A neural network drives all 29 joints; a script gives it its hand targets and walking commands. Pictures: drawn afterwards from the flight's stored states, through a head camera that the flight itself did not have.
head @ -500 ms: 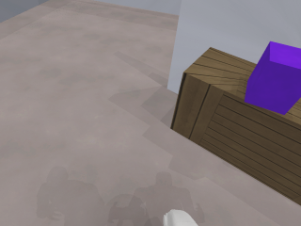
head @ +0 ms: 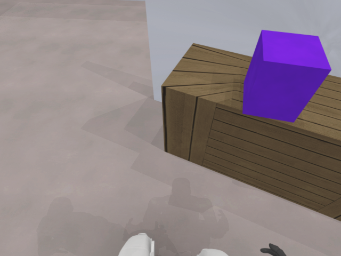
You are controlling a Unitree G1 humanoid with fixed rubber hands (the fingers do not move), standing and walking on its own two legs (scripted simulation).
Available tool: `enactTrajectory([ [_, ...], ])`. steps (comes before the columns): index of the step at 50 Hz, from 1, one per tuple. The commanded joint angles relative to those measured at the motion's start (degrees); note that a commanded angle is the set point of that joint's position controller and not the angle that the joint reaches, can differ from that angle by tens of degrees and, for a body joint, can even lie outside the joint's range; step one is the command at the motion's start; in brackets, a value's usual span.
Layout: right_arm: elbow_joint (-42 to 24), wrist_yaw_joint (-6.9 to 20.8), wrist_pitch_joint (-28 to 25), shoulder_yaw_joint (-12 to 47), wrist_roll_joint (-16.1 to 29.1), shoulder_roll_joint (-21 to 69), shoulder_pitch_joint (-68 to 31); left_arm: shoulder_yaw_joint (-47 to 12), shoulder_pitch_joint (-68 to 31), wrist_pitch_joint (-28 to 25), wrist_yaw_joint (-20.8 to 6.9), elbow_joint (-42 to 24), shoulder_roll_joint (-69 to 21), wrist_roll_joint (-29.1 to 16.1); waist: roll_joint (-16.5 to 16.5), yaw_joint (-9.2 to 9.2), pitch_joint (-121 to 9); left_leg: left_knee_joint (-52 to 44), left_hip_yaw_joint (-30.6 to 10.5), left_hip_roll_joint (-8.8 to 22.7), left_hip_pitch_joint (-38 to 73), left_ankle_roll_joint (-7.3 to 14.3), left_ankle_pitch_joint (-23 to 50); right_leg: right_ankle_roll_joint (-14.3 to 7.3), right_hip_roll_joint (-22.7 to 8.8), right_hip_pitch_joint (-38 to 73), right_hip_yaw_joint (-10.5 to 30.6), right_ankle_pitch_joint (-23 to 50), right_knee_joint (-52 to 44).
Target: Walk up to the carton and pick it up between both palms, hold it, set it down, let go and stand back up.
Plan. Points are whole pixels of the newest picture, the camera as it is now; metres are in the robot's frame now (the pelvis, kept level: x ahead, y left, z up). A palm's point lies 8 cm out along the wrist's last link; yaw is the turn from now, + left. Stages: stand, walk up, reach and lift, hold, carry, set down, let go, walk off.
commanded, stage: walk up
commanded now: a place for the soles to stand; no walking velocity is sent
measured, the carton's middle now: (278, 77) +0.75 -0.36 -0.04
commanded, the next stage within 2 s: none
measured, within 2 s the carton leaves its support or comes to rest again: neither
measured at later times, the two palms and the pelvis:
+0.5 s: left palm (138, 179) +0.32 +0.13 -0.11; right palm out of the picture +0.12 -0.37 -0.15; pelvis +0.17 -0.10 -0.01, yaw -15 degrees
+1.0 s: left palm (151, 152) +0.42 +0.10 -0.11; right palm (317, 190) +0.31 -0.38 -0.09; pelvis +0.26 -0.11 +0.01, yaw -18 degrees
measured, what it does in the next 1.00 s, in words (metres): walks ahead, turning right: right foot, then left foot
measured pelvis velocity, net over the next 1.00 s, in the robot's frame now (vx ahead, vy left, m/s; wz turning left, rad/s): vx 0.26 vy -0.11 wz -0.31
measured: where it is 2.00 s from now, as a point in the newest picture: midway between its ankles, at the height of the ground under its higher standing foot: (211, 235)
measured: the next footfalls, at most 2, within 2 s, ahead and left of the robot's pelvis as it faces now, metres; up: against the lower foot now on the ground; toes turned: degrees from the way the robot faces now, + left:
right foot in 0.38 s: +0.27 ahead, -0.24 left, +0.00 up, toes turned -15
left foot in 0.76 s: +0.39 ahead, +0.00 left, +0.00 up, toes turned -10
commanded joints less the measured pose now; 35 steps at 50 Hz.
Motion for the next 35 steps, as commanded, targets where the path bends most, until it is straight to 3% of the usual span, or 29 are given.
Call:
enactTrajectory([
  [1,-1.69,-1.92,-2.33,-5.38,-1.65,-13.13,20.66,0.1,-5.76,-1.1,-0.99,-9.11,3.79,-0.59,12.82,-11.38,-10.59,-22.73,-17.37,10.08,34.14,5.49,-5.5,-0.12,-0.54,-26.98,6.8,-6.98,10.28],
  [2,-3.1,-2.85,-1.71,-5.91,-2.54,-17.17,17.19,0.78,-3.58,-0.51,-0.95,-10.33,4.21,-0.37,16.07,-9.0,-7.03,-38.83,-42.59,24.76,29.07,10.7,-29.59,2.95,1.98,-31.65,2.74,-12.61,21.06],
  [3,-2.58,-3.79,-0.71,-5.93,-2.77,-17.27,10.87,2.09,-2.63,1.05,-0.99,-9.23,8.48,0.84,9.84,-6.46,-1.08,-41.78,-47.56,28.97,21.43,14.94,-40.74,3.63,-3.6,-31.2,5.24,-13.24,26.43],
  [4,-3.6,-4.1,-0.68,-5.28,-2.63,-15.16,7.3,2.33,-2.65,1.7,-1.49,-8.85,9.81,1.34,8.74,-5.5,3.55,-40.45,-44.22,28.48,19.41,15.74,-37.16,4.31,-5.88,-32.3,4.73,-11.11,28.74],
  [6,-3.94,-4.12,-1.68,-3.73,-2.53,-11.71,6.99,2.41,-4.09,1.01,-1.92,-7.73,9.21,0.76,6.53,-6.07,8.12,-36.45,-27.2,23.54,19.14,13.75,-16.95,4.93,-7.47,-32.37,5.25,-3.8,27.67],
  [7,-3.47,-4.01,-2.18,-3.25,-2.42,-11.01,6.44,2.31,-3.8,0.57,-2.14,-7.27,8.25,0.32,6.69,-5.86,8.47,-35.6,-20.9,21.55,18.07,12.27,-9.14,5.04,-7.93,-30.05,5.76,-1.36,25.44],
  [9,-2.06,-3.57,-2.66,-3.11,-2.21,-11.08,5.29,2.05,-3.95,0.29,-2.72,-7.21,6.14,-0.65,7.58,-5.76,7.88,-35.24,-12.89,19.39,16.03,11.48,-0.85,5.11,-8.28,-25.09,5.23,0.06,21.24],
  [12,-1.68,-3.26,-2.66,-3.53,-2.2,-13.11,2.07,1.5,-4.98,-0.5,-3.58,-8.01,3.37,-1.95,12.86,-4.89,6.59,-32.24,-1.78,17.55,14.59,11.08,10.02,3.92,-10.27,-16.87,3.15,0.03,7.46],
  [14,-2.16,-3.04,-2.46,-3.72,-2.1,-13.16,1.12,1.51,-3.41,-1.57,-3.98,-7.31,2.66,-2.03,13.44,-3.99,3.83,-27.97,5.38,15.14,12.4,9.2,14.67,2.65,-8.32,-6.92,-0.82,4.05,-0.65],
  [16,-2.04,-2.94,-1.83,-3.72,-1.58,-13.49,0.92,2.73,0.36,-2.31,-3.98,-5.94,3.41,-1.17,9.87,-1.88,0.27,-22.78,7.93,14.38,7.69,8.42,10.52,1.55,-5.78,4.79,-4.81,11.41,-4.72],
  [17,-1.96,-2.82,-1.36,-3.3,-1.38,-12.83,0.95,3.91,5.22,-2.6,-3.68,-4.34,4.91,-0.81,5.16,0.71,-2.51,-16.01,9.55,13.38,4.08,7.97,10.98,1.06,-3.88,13.13,-6.39,14.52,-6.52],
  [18,-1.89,-2.46,-0.81,-2.34,-1.53,-10.25,3.27,5.32,11.58,-2.89,-2.97,-2.12,7.73,-0.43,-2.84,3.2,-6.58,-3.27,11.96,10.28,2.27,6.68,13.95,0.45,-1.35,20.51,-5.88,12.96,-7.31],
  [19,-2.36,-1.72,-0.41,-1.1,-1.28,-6.79,6.7,6.81,16.9,-3.04,-1.86,-0.9,11.69,-0.25,-12.93,5.54,-11.72,12.04,13.07,6.16,-0.66,4.42,10.75,-1.87,-2.07,25.75,0.27,7.11,-8.84],
  [20,-4.96,-0.81,-0.1,0.0,-0.12,-3.55,7.47,7.4,15.73,-2.97,-0.58,-2.21,16.93,-0.23,-25.41,5.32,-11.51,24.15,9.93,0.27,-9.15,1.97,-10.45,-7.35,-14.54,23.77,26.54,-6.55,-20.2],
  [21,-7.44,-0.6,1.1,-1.95,0.47,-8.51,5.33,7.22,11.86,-2.35,0.24,-4.33,19.14,-1.23,-18.24,4.87,-10.37,27.36,0.75,-1.36,-10.18,0.9,-11.71,-13.04,-21.92,17.92,45.53,-23.31,-32.51],
  [22,-8.36,-0.54,2.0,-2.7,0.4,-11.42,2.24,6.85,8.48,-1.96,0.93,-5.06,18.47,-2.28,-12.36,4.23,-8.16,31.49,-3.22,0.47,-11.49,0.88,-8.59,-14.83,-23.75,15.77,48.41,-29.57,-36.1],
  [23,-8.05,-0.48,2.01,-2.71,0.03,-11.39,1.36,6.19,6.41,-1.91,1.56,-6.12,17.44,-2.2,-9.9,2.83,-4.27,33.12,-4.53,1.93,-13.64,0.8,-3.35,-12.27,-22.87,13.43,44.3,-23.84,-35.39],
  [25,-5.53,-0.49,1.09,-2.26,-0.59,-9.46,5.21,5.54,2.2,-2.1,2.27,-8.1,15.55,-1.0,-11.69,-0.07,-1.6,30.5,-5.54,4.39,-10.35,0.76,-0.05,-10.9,-21.12,5.35,34.81,-12.06,-31.19],
  [26,-4.66,-0.5,0.87,-2.48,-1.13,-9.19,7.85,4.97,1.28,-2.55,2.01,-8.35,14.29,-0.7,-13.65,-0.86,-2.75,28.76,-5.16,4.35,-7.58,0.29,-1.4,-11.98,-21.55,3.49,33.61,-9.88,-30.38],
  [28,-3.48,-0.45,1.18,-2.8,-1.09,-9.94,8.91,4.12,0.38,-3.19,1.56,-8.11,11.83,-0.26,-13.41,-1.59,-4.35,26.63,-6.14,4.17,-5.64,-0.77,-2.64,-13.79,-21.82,2.0,30.98,-8.53,-29.36],
  [30,-3.58,-0.59,2.06,-2.65,-0.76,-9.77,6.69,3.48,0.47,-3.77,1.82,-8.2,10.45,0.13,-10.61,-1.41,-3.15,21.68,-6.82,3.96,-5.89,-1.72,-3.15,-13.98,-22.05,0.52,28.69,-2.61,-28.0],
  [32,-4.46,-1.06,2.74,-1.97,-0.71,-8.28,4.5,2.67,0.02,-4.21,2.13,-8.57,9.76,0.09,-9.1,-1.69,-1.83,13.93,-6.69,3.97,-4.63,-2.32,-2.64,-13.38,-21.71,-0.87,25.43,13.94,-24.53],
  [34,-4.52,-1.35,2.48,-1.13,-0.35,-6.39,4.92,2.01,-1.84,-3.94,2.18,-9.5,9.89,-0.25,-9.83,-2.65,-3.93,4.47,-4.53,2.93,1.96,-2.25,0.06,-11.13,-19.05,-1.39,18.91,32.97,-18.75],
  [35,-4.29,-1.37,2.12,-0.87,-0.03,-5.75,5.86,1.78,-3.15,-3.52,2.09,-10.17,9.91,-0.56,-10.25,-3.33,-5.85,-0.43,-2.73,1.78,6.72,-1.88,2.0,-9.69,-17.25,-2.06,15.56,39.12,-15.57],
])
